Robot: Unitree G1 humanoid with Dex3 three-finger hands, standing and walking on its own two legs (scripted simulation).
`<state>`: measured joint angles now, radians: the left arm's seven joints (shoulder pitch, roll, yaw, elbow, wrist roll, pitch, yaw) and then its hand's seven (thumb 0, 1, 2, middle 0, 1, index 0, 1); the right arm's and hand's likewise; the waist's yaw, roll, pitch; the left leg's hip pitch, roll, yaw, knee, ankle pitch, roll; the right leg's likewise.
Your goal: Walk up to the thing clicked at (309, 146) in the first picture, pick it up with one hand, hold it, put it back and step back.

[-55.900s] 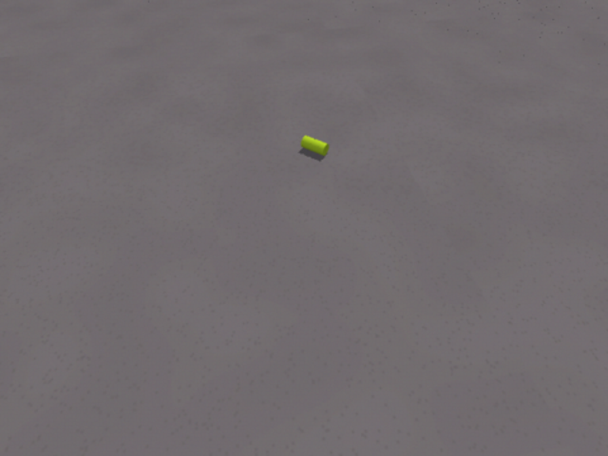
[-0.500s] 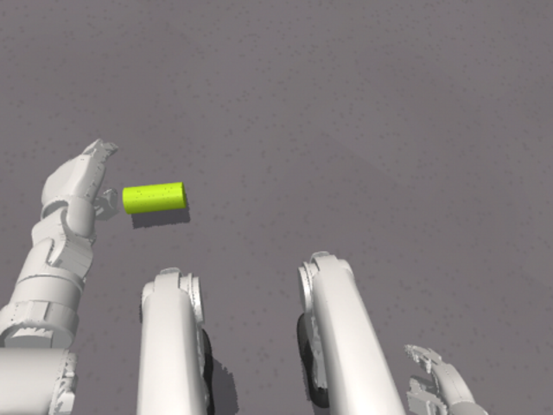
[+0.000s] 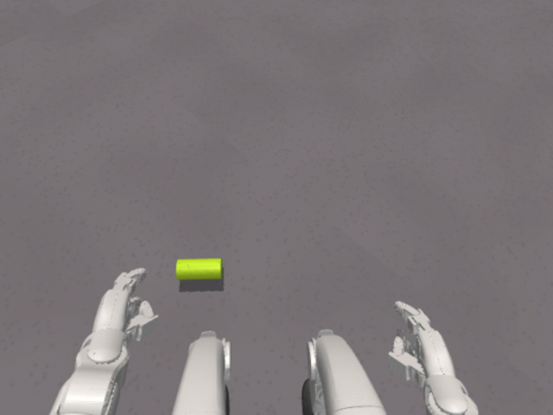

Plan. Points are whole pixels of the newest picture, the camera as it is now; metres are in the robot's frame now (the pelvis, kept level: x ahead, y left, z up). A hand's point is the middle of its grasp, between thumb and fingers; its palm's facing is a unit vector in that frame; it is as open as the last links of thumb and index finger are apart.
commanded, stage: home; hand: left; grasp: from above
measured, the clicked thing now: (199, 269) +0.51 +0.19 -0.59
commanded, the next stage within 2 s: none
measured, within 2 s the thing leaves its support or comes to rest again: neither
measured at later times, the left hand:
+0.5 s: hand (107, 348) +0.21 +0.19 +0.06, palm faces +0.09 -0.97 -0.20, open 7.4 cm
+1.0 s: hand (114, 348) +0.21 +0.18 +0.05, palm faces +0.08 -0.98 -0.20, open 7.4 cm
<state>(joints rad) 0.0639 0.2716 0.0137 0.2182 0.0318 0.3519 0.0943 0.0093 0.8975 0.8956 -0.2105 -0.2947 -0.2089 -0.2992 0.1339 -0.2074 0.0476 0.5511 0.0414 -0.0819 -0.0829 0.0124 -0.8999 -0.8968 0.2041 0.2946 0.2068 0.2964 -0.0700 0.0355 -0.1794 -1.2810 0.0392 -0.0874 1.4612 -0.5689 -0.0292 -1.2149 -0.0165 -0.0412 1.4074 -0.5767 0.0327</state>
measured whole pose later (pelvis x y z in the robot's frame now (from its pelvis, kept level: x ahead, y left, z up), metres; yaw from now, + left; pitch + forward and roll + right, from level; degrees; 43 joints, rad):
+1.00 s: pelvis +0.05 +0.00 +0.10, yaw +2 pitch +10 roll -3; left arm 0.50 0.21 0.03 -0.13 -0.06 0.46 0.02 0.01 0.91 0.90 -0.20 -0.29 -0.20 -0.30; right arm 0.29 -0.22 0.03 0.55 0.01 -0.23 -0.18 0.02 -0.90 -0.90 0.21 0.29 0.21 0.30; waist -0.04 0.05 -0.15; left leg -0.69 0.04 -0.06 1.01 -0.49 -0.03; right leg -0.63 -0.02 -0.05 0.95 -0.49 0.03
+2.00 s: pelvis +0.05 +0.00 +0.09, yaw +2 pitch +10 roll -3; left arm 0.50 0.22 0.03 -0.14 -0.06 0.47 0.01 0.01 0.91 0.90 -0.20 -0.29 -0.20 -0.30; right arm 0.29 -0.22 0.03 0.55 0.01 -0.24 -0.18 0.02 -0.90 -0.90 0.21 0.29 0.21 0.30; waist -0.04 0.05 -0.16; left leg -0.70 0.04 -0.06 1.02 -0.49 -0.02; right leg -0.64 -0.02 -0.04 0.96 -0.49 0.03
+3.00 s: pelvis +0.05 +0.01 +0.15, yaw +2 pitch -2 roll +0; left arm 0.24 0.27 0.04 0.98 0.03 0.03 0.03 0.01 0.91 0.90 -0.21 -0.30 -0.20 -0.30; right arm 0.19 -0.29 -0.04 1.00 -0.04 -0.01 -0.02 0.01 -0.90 -0.90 0.20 0.29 0.21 0.30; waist 0.02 0.01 0.06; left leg -0.24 0.01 -0.02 0.58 -0.30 0.00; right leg -0.20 -0.06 -0.02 0.56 -0.31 0.05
